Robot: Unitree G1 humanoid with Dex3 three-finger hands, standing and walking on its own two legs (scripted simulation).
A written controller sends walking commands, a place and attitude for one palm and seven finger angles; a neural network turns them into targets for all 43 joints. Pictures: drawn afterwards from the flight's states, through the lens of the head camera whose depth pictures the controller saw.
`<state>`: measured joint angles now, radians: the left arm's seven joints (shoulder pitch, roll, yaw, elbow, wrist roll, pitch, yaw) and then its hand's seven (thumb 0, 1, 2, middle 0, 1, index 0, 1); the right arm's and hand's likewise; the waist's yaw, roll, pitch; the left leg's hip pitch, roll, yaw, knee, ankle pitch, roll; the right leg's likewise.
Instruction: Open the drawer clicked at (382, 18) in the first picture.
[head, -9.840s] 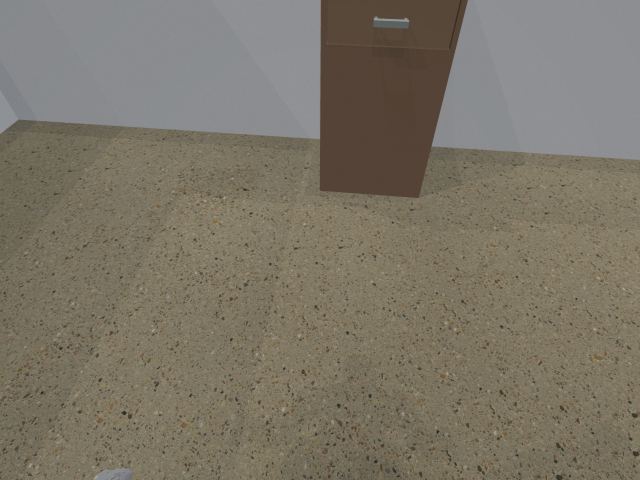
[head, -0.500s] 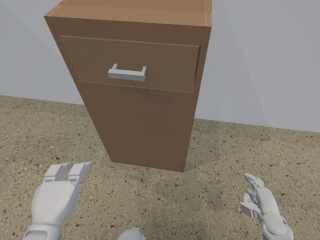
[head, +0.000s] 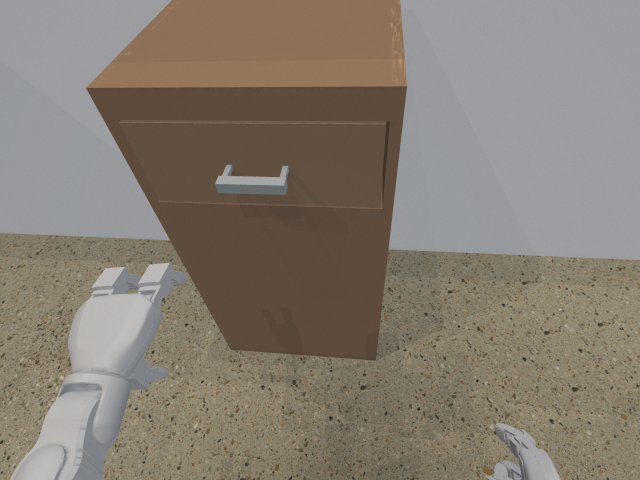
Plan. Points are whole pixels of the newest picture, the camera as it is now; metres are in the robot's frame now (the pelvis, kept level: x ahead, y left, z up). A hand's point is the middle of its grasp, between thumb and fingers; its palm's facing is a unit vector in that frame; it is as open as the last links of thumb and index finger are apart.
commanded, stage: raise the hand with hooked fingers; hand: left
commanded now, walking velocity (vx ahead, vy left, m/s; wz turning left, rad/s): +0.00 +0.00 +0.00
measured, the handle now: (254, 177) +0.57 +0.20 +0.04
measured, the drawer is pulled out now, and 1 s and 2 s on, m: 0.00 0.00 0.00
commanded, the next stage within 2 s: move the hooked fingers above the handle in 0.90 s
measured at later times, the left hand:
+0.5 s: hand (130, 254) +0.31 +0.25 +0.15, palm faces +0.07 -0.04 -1.00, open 13.8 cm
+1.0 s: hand (133, 255) +0.30 +0.25 +0.15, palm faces +0.10 -0.06 -0.99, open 13.8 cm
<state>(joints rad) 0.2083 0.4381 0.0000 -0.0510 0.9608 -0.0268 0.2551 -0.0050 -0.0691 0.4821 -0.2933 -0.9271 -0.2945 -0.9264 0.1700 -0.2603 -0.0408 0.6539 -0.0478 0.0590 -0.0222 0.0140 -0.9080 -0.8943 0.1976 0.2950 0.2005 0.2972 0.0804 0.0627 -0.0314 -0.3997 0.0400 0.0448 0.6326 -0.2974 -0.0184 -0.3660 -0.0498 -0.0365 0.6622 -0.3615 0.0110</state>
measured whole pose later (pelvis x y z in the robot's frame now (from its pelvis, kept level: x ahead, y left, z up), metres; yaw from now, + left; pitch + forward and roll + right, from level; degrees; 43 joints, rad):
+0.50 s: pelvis +0.00 +0.01 +0.02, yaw +1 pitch -1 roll +0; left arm -0.14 0.54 -0.05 -0.02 0.89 0.05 -0.06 -0.01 -0.48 0.30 -0.32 -1.20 -0.32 -1.19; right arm 0.09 -0.24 0.03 0.64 0.00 0.12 -0.01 0.01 -0.91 -0.89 0.20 0.30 0.20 0.30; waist 0.10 0.09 0.01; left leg -0.20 0.02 0.03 0.43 -0.21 -0.01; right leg -0.16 -0.06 -0.06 0.45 -0.27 0.02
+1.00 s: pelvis +0.00 +0.00 +0.02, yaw +1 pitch -1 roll +1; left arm -0.14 0.54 -0.01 0.01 0.86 0.02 -0.03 -0.01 -0.49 0.30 -0.32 -1.20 -0.32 -1.20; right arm 0.12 -0.28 -0.01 0.66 0.01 0.11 0.00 0.01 -0.91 -0.89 0.19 0.29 0.20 0.30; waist 0.09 0.10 0.01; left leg -0.21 0.03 0.03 0.40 -0.18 -0.02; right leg -0.17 -0.04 -0.06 0.44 -0.25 0.01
